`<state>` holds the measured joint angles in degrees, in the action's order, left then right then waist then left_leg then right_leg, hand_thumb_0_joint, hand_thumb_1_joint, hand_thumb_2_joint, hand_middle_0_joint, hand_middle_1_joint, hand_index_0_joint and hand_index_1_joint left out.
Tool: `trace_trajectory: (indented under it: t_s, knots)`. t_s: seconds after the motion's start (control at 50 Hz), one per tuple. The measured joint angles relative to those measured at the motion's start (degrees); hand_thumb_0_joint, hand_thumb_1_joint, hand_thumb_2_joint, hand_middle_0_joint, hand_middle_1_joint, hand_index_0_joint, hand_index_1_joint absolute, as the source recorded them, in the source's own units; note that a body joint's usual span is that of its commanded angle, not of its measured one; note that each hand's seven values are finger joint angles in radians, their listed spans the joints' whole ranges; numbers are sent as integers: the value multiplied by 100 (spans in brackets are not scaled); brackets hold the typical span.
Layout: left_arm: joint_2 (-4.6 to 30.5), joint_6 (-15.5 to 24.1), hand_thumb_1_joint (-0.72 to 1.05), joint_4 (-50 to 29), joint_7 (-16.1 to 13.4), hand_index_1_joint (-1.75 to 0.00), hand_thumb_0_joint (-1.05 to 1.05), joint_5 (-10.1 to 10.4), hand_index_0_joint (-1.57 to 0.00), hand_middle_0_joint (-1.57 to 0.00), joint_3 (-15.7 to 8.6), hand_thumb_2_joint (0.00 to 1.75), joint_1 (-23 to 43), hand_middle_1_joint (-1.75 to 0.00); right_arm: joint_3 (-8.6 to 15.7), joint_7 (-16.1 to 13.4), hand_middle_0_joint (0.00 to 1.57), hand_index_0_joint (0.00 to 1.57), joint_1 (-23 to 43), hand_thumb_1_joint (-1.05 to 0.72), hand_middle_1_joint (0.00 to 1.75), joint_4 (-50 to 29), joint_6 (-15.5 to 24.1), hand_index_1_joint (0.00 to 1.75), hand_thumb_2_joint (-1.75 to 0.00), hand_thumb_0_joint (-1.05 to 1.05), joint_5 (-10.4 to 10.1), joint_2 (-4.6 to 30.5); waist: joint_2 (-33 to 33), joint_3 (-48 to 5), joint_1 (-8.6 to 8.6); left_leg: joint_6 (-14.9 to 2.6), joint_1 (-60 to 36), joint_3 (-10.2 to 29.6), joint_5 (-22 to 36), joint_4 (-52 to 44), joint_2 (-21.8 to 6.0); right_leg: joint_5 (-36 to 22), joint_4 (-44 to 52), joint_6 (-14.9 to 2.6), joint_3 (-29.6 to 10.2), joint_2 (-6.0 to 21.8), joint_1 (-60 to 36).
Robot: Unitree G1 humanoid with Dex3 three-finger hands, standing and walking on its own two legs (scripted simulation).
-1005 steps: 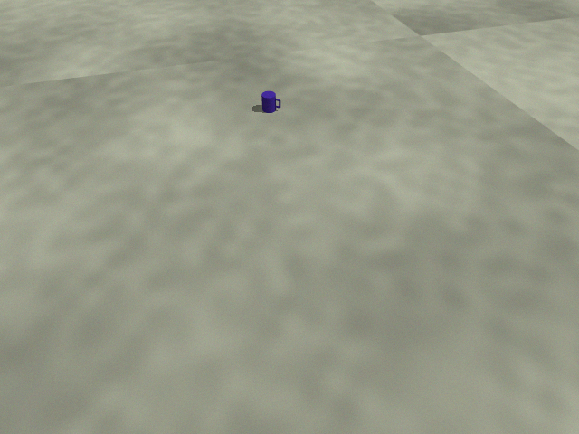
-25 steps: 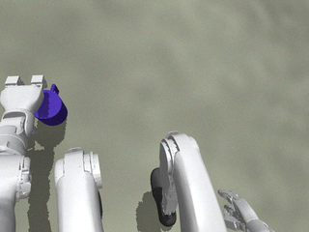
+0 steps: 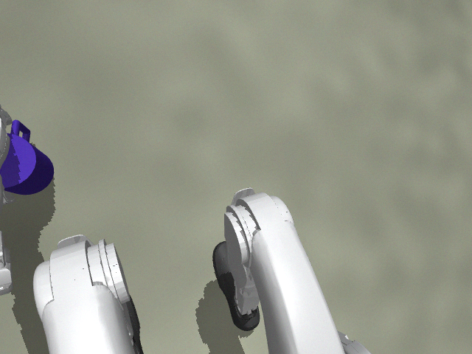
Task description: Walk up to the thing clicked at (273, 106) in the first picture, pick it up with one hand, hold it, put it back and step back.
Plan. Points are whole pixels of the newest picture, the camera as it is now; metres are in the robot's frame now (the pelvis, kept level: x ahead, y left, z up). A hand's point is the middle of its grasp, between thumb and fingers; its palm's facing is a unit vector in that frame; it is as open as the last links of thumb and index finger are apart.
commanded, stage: rest palm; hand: left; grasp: from above
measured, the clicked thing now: (17, 157) +0.48 +0.27 -0.26
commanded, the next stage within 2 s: close in 0.70 s
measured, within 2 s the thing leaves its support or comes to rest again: neither
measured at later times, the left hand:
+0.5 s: hand out of the picture +0.45 +0.29 -0.22, palm faces -0.43 -0.10 -0.89, open 14.0 cm
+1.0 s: hand out of the picture +0.45 +0.29 -0.22, palm faces -0.45 -0.10 -0.89, open 14.0 cm
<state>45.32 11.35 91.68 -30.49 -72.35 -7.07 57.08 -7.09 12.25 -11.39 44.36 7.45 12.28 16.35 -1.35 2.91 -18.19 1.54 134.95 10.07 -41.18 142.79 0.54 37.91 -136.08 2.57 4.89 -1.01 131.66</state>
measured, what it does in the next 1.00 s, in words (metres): stands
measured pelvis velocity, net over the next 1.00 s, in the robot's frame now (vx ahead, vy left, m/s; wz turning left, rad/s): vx -0.01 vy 0.00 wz -0.05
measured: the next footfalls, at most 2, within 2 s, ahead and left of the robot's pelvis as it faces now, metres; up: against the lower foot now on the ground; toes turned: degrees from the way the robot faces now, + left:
none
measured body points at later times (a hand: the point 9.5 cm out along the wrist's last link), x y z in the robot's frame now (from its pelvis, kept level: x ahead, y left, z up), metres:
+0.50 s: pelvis +0.00 +0.00 -0.01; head +0.25 +0.10 +0.35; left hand +0.47 +0.29 -0.17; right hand +0.02 -0.27 -0.08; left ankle +0.06 +0.13 -0.28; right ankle +0.10 -0.12 -0.28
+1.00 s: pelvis -0.01 +0.00 -0.01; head +0.25 +0.10 +0.35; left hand +0.47 +0.29 -0.17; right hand +0.01 -0.25 -0.08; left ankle +0.06 +0.13 -0.28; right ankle +0.10 -0.12 -0.28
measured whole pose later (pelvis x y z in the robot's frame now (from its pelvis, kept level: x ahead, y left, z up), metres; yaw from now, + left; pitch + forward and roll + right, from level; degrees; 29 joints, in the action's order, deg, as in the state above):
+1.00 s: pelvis -0.01 +0.00 -0.01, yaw -3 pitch +29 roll -12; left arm 52.0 13.4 102.7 -36.1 -74.0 -4.9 60.9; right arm -13.3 16.1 -8.7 42.2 13.6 15.3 18.3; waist -4.4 5.7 -20.8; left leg 1.4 133.7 13.3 -41.3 145.5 0.2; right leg 36.5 -136.0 3.2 7.5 -2.2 129.4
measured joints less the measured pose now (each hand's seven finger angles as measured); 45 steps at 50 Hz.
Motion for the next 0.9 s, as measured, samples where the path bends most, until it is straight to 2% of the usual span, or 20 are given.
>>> trace_trajectory:
  t_s: [0.14,0.32,0.38,0.54,0.8,0.9]
  knots:
    - [103,113,-52,248,-92,-102,0,-33,-5,-8,0,101,38,-102,-78,85,20,20,122,-90,30,-66,117,30,-90,0,63,65,-57,2,-25,19,-60,86,-42,72,-3,6,-19,-9,71,-18,-73]
    - [317,223,-50,630,-294,-102,0,-238,-5,-9,15,102,194,-102,-130,145,20,20,337,-90,29,-154,271,30,-90,0,147,186,-204,61,-98,1,-55,163,0,178,4,-59,-48,16,133,-42,-116]
    - [355,189,-50,688,-364,-102,0,-280,-5,-9,105,103,236,-102,-157,175,20,20,361,-90,29,-159,320,30,-90,0,192,201,-262,110,-119,-5,-54,172,15,201,10,-73,-57,25,139,-44,-130]
    - [454,156,-50,813,-534,-103,0,-338,-6,-9,100,102,288,-103,-286,276,20,20,338,-90,29,-118,421,30,-90,0,277,197,-308,165,-180,-11,-49,225,6,253,18,-76,-61,34,183,-53,-157]
    - [611,161,-53,1062,-553,-105,-1,-147,-7,-9,183,102,374,-105,-535,392,20,20,293,-90,29,-182,585,30,-91,0,294,179,-262,315,-258,-47,-82,267,9,286,-25,-136,-32,83,216,-106,-193]
    - [661,211,-53,1086,-547,-105,-2,-133,-8,-10,167,101,380,-106,-590,386,20,20,276,-90,29,-214,595,30,-91,0,303,182,-272,324,-261,-40,-88,300,14,280,-30,-155,-1,74,245,-117,-206]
